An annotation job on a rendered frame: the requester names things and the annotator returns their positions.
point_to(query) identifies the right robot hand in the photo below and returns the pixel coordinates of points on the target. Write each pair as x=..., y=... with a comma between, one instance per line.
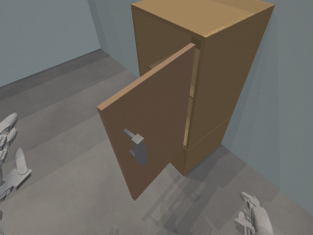
x=255, y=220

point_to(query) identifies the cupboard door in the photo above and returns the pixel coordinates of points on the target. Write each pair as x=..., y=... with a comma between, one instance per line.
x=154, y=106

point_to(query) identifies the handle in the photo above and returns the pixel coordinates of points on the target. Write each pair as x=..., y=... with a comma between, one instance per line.
x=139, y=147

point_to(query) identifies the left robot hand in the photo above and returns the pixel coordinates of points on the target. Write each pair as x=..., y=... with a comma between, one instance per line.
x=19, y=175

